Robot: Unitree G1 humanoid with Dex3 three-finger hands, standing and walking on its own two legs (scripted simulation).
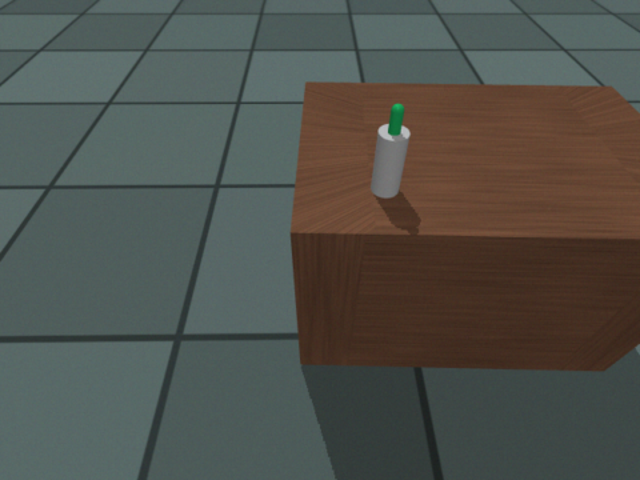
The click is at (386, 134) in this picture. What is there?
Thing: necked bottle
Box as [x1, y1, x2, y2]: [371, 104, 409, 197]
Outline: 400,104 393,105 391,109 389,123 381,126 378,129 371,190 373,193 381,197 391,197 395,195 398,191 409,137 409,131 401,125 403,107
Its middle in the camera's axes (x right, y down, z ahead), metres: +0.15 -0.19 +0.84
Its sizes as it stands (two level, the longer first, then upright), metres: 0.067 0.067 0.218
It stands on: a support 0.65 m high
